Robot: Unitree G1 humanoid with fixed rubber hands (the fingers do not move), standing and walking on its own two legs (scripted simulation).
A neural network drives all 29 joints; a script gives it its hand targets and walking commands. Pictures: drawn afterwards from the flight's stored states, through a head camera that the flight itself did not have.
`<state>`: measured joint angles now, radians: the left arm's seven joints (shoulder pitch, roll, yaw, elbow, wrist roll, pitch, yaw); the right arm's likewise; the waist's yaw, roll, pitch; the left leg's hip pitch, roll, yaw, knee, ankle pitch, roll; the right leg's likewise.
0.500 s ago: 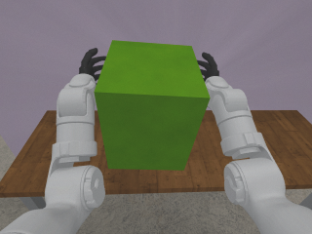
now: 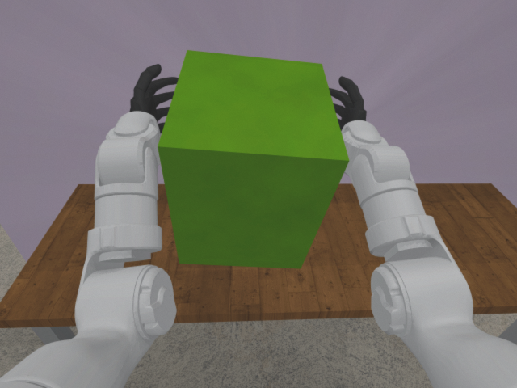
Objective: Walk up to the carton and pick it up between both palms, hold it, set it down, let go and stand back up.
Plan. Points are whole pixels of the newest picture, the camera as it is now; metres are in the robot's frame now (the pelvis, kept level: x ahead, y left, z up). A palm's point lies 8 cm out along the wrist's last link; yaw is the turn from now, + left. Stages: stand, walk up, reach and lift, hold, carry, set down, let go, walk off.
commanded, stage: set down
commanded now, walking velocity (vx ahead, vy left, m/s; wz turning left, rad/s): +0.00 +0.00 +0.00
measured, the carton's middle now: (248, 167) +0.38 +0.01 +0.20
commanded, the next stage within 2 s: none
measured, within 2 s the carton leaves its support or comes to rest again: neither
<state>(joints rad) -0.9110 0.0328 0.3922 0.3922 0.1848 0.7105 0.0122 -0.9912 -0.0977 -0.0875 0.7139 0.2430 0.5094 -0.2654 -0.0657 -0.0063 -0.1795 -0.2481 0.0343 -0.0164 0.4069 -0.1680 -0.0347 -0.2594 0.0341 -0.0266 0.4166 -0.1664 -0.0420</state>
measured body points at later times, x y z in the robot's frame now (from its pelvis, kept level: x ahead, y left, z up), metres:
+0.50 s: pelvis +0.01 -0.01 +0.00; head +0.01 +0.00 +0.45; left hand +0.42 +0.16 +0.22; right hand +0.45 -0.13 +0.22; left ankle +0.03 +0.14 -0.74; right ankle +0.03 -0.09 -0.74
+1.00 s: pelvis +0.01 -0.01 +0.00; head +0.02 -0.01 +0.45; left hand +0.42 +0.16 +0.20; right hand +0.46 -0.13 +0.18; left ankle +0.03 +0.14 -0.74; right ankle +0.03 -0.09 -0.74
